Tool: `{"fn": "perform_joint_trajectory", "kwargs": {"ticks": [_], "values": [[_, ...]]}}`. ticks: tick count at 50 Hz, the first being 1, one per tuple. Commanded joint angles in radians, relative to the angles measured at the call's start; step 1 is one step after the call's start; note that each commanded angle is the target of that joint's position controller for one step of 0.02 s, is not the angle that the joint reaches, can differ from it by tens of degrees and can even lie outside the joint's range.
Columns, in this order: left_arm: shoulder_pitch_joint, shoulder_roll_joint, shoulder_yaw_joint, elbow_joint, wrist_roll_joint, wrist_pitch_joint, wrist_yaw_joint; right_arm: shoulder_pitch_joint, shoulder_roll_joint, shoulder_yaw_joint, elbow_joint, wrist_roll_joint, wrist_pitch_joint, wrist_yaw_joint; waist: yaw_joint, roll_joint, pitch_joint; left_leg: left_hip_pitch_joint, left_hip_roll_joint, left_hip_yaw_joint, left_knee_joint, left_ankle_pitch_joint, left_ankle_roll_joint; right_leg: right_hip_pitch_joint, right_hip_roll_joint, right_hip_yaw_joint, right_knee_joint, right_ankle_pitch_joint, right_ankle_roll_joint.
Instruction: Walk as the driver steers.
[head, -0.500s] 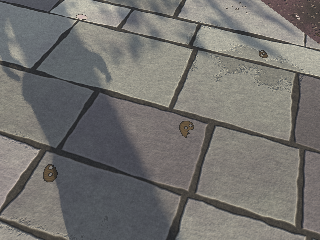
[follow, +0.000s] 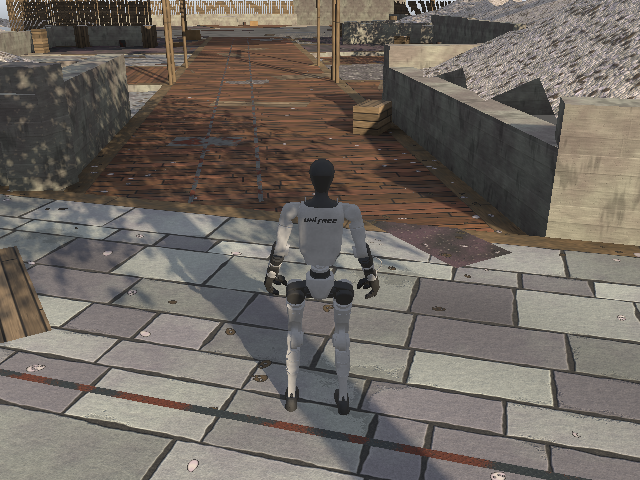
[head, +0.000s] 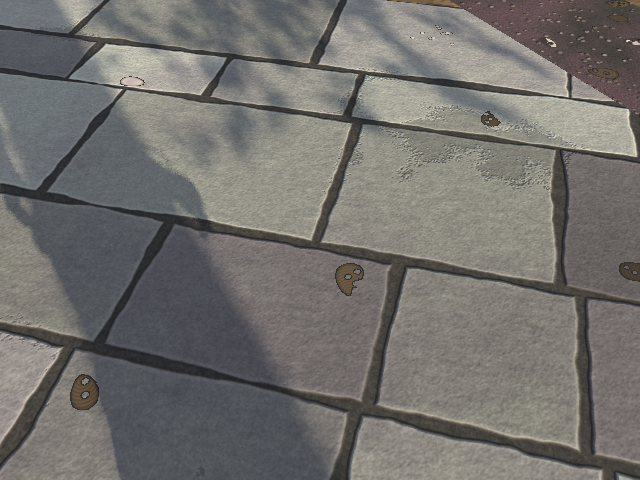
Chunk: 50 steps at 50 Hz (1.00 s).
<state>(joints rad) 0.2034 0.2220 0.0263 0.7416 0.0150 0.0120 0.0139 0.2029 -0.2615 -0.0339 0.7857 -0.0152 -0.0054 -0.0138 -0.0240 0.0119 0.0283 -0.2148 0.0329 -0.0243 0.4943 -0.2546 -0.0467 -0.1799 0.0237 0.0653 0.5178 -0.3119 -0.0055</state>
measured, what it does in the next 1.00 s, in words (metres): walks ahead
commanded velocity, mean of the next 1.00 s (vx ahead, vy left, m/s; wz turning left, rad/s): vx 0.18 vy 0.00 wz -0.01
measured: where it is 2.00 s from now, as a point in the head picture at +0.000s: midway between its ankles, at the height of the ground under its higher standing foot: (321, 361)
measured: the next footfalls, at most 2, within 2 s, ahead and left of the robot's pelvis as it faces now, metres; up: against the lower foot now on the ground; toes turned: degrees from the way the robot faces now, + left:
right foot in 1.12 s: +0.44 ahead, -0.08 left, +0.00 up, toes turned -1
left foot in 1.66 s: +0.74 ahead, +0.16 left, +0.00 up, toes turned +3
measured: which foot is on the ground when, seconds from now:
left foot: down 0.00-1.00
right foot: down 0.00-0.66, up 0.68-1.00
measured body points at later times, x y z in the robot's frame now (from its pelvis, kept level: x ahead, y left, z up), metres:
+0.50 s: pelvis +0.01 +0.00 +0.00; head +0.01 +0.00 +0.45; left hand +0.08 +0.26 -0.14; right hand +0.06 -0.27 -0.14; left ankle +0.01 +0.15 -0.73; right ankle -0.02 -0.12 -0.74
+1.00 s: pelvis +0.17 +0.04 +0.00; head +0.19 +0.05 +0.45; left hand +0.38 +0.27 -0.10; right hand +0.08 -0.21 -0.13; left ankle +0.03 +0.13 -0.74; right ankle +0.35 -0.11 -0.69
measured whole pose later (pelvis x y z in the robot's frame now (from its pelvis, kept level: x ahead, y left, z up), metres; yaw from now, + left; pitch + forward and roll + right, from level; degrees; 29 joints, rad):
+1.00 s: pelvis +0.17 +0.04 +0.00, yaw +0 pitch +1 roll +0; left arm 0.02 0.26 0.04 0.83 -0.02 -0.08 -0.03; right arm 0.49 -0.20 -0.01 1.02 0.00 -0.08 -0.01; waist -0.09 -0.03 0.03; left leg 0.13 -0.03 0.02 0.14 -0.29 0.05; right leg -0.62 -0.06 -0.02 0.63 0.01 0.00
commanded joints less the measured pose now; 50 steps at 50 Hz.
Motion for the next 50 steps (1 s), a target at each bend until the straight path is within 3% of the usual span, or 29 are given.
{"fn": "perform_joint_trajectory", "kwargs": {"ticks": [1, 21, 22, 24, 26, 27, 29, 31, 32, 33, 34, 35, 36, 38, 40, 42, 45, 50], "values": [[-0.009, 0.129, 0.031, -0.045, -0.001, -0.016, 0.005, -0.012, -0.099, -0.025, -0.04, 0.003, -0.011, -0.009, 0.007, -0.054, -0.007, 0.023, 0.014, -0.008, -0.043, 0.126, -0.001, -0.05, -0.083, 0.094, -0.128, 0.161, -0.035], [0.028, 0.114, 0.026, 0.13, -0.012, -0.022, 0.01, 0.035, -0.103, -0.025, 0.119, 0.011, 0.003, -0.035, 0.008, -0.02, -0.007, 0.053, 0.013, -0.001, -0.055, 0.17, 0.001, -0.026, -0.041, 0.037, -0.118, 0.233, -0.022], [0.046, 0.113, 0.025, 0.147, -0.013, -0.02, 0.012, 0.052, -0.093, -0.023, 0.134, 0.012, 0.005, -0.036, 0.009, -0.03, -0.026, 0.058, -0.005, 0.02, -0.047, 0.081, 0.003, -0.019, -0.034, 0.033, -0.131, 0.127, -0.026], [0.063, 0.157, 0.04, 0.158, -0.025, -0.012, 0.017, 0.038, -0.085, -0.023, 0.14, 0.024, 0.004, -0.038, 0.029, -0.083, 0.025, -0.034, -0.062, 0.081, 0.047, -0.19, 0.02, -0.056, -0.056, 0.092, -0.183, -0.292, -0.077], [0.105, 0.206, 0.053, 0.163, -0.031, -0.023, 0.016, -0.016, -0.064, -0.017, 0.109, 0.032, -0.02, -0.031, 0.06, -0.189, 0.109, -0.186, -0.069, 0.093, 0.203, -0.235, 0.04, -0.078, -0.201, 0.309, -0.312, -0.557, -0.17], [0.111, 0.22, 0.058, 0.166, -0.036, -0.035, 0.016, -0.034, -0.056, -0.015, 0.096, 0.041, -0.039, -0.024, 0.064, -0.219, 0.149, -0.218, -0.037, 0.052, 0.269, -0.216, 0.062, -0.107, -0.269, 0.412, -0.356, -0.564, -0.216], [0.073, 0.199, 0.054, 0.158, -0.039, -0.054, 0.014, -0.019, -0.064, -0.017, 0.094, 0.053, -0.073, -0.002, 0.037, -0.211, 0.166, -0.256, 0.01, 0.012, 0.252, -0.254, 0.108, -0.074, -0.305, 0.43, -0.352, -0.44, -0.231], [-0.02, 0.187, 0.05, 0.135, -0.054, -0.052, 0.01, 0.112, -0.063, -0.024, 0.153, 0.05, -0.095, 0.015, -0.046, -0.159, 0.108, 0.016, -0.015, 0.059, -0.001, -0.091, 0.134, -0.158, -0.219, 0.268, -0.275, -0.285, -0.165], [-0.041, 0.162, 0.043, 0.126, -0.047, -0.051, 0.009, 0.205, -0.076, -0.035, 0.204, 0.038, -0.095, 0.018, -0.075, -0.106, 0.064, 0.184, -0.042, 0.055, -0.036, 0.007, 0.115, -0.229, -0.146, 0.171, -0.166, -0.176, -0.127], [-0.056, 0.095, 0.023, 0.112, -0.031, -0.058, 0.005, 0.325, -0.126, -0.05, 0.233, 0.029, -0.095, 0.016, -0.11, 0.082, 0.003, 0.324, 0.107, -0.174, -0.144, -0.078, 0.145, -0.328, -0.044, 0.025, 0.13, -0.081, -0.062], [-0.066, 0.083, 0.024, 0.063, -0.037, -0.075, 0.012, 0.411, -0.248, -0.073, 0.24, 0.026, -0.101, 0.031, -0.116, 0.335, -0.022, 0.402, 0.323, -0.627, -0.323, -0.233, 0.286, -0.514, 0.06, -0.043, 0.398, -0.221, -0.018], [-0.049, 0.138, 0.036, 0.072, -0.057, -0.09, 0.01, 0.331, -0.18, -0.048, 0.222, 0.016, -0.112, 0.034, -0.069, 0.211, 0.034, 0.339, 0.373, -0.705, -0.351, -0.317, 0.329, -0.584, 0.001, 0.043, 0.572, -0.255, -0.029], [-0.028, 0.143, 0.038, 0.085, -0.068, -0.102, 0.0, 0.253, -0.126, -0.033, 0.196, 0.021, -0.117, 0.03, -0.036, 0.134, 0.104, 0.307, 0.338, -0.591, -0.347, -0.3, 0.304, -0.633, -0.05, 0.058, 0.625, -0.15, -0.049], [-0.036, 0.144, 0.044, 0.104, -0.053, -0.114, -0.009, 0.198, -0.112, -0.024, 0.175, 0.022, -0.116, 0.033, -0.019, 0.075, 0.107, 0.314, 0.258, -0.393, -0.355, -0.11, 0.237, -0.647, -0.109, 0.018, 0.584, 0.02, -0.064], [-0.059, 0.128, 0.048, 0.104, -0.037, -0.113, -0.024, 0.242, -0.065, -0.007, 0.189, 0.014, -0.103, 0.031, -0.026, 0.096, 0.068, 0.316, 0.193, -0.236, -0.349, 0.161, 0.202, -0.589, -0.125, -0.024, 0.521, 0.109, -0.051], [-0.094, 0.093, 0.041, 0.093, -0.032, -0.106, -0.033, 0.287, -0.072, -0.005, 0.202, 0.015, -0.091, 0.021, -0.034, 0.088, 0.052, 0.322, 0.174, -0.16, -0.344, 0.337, 0.213, -0.59, -0.116, -0.063, 0.462, 0.153, -0.022], [-0.226, 0.058, 0.023, 0.039, -0.034, -0.103, -0.037, 0.282, -0.106, -0.007, 0.195, 0.012, -0.079, 0.003, -0.051, 0.064, 0.085, 0.236, 0.152, -0.095, -0.381, 0.354, 0.214, -0.543, -0.095, -0.093, 0.256, 0.255, 0.011], [-0.356, 0.072, 0.013, -0.015, -0.045, -0.109, -0.054, 0.329, -0.126, -0.015, 0.216, 0.026, -0.078, -0.007, -0.062, 0.083, 0.137, 0.213, 0.183, -0.059, -0.418, 0.327, 0.22, -0.44, -0.061, -0.104, 0.043, 0.369, -0.007]]}}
